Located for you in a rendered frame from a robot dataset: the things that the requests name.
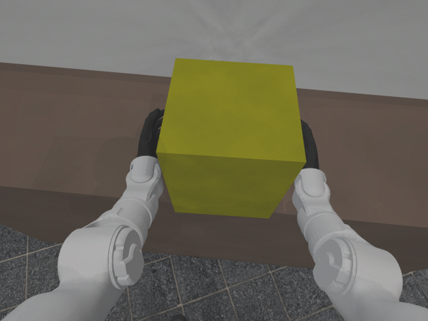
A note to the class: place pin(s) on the pedestal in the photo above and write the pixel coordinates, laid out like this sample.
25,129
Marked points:
68,137

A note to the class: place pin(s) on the left robot forearm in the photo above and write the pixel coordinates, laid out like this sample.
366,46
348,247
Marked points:
138,205

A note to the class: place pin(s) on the robot left upper arm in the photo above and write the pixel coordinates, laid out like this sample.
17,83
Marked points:
96,265

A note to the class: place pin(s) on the right robot hand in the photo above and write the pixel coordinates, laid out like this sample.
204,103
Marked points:
310,147

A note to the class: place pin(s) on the robot right upper arm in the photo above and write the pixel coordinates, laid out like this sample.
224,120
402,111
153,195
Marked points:
363,282

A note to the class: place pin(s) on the left robot hand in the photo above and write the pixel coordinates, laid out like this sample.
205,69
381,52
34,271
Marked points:
150,134

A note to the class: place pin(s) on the right robot forearm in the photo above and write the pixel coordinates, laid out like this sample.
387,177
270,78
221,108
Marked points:
316,218

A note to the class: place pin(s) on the carton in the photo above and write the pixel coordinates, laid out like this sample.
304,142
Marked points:
231,139

